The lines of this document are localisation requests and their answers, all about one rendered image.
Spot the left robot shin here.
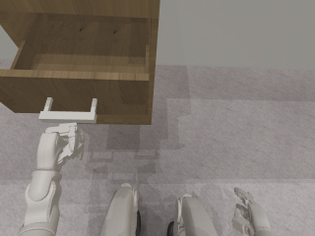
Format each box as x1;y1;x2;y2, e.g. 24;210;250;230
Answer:
113;183;137;236

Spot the cabinet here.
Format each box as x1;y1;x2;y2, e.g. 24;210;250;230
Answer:
0;0;160;125

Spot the robot right hand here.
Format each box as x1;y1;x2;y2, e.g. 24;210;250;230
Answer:
231;187;273;236

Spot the drawer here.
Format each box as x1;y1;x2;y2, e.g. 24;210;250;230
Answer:
0;12;150;115

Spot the robot left hand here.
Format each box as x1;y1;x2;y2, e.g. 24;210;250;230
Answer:
36;122;85;172

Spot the handle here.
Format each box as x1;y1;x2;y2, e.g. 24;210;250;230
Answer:
38;97;97;124

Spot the robot left forearm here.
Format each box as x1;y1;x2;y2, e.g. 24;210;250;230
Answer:
17;169;62;236

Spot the right robot thigh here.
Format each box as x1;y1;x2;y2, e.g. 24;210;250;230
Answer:
175;197;219;236

